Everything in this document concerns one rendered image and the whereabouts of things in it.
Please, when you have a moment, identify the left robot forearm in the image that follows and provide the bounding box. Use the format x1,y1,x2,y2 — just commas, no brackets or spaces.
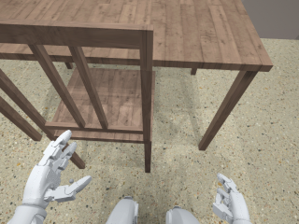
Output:
7,204,47,224

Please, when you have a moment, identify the robot right hand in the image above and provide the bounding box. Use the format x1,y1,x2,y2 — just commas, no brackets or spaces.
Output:
212,173,250,224

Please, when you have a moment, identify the table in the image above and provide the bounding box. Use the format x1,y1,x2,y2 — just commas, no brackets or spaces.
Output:
0,0,274,151

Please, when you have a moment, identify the robot left hand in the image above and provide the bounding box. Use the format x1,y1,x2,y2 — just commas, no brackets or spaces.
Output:
21,130,93,209

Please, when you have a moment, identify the left robot thigh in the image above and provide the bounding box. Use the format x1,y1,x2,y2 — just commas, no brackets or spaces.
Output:
106,199,139,224

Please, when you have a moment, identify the chair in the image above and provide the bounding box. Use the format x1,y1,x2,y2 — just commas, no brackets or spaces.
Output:
0,18,156,174

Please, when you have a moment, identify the robot thigh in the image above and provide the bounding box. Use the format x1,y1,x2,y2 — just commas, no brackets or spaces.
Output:
165,208,200,224
106,199,139,224

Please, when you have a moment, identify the right robot thigh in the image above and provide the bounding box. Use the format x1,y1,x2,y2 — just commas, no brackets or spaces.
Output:
165,208,200,224

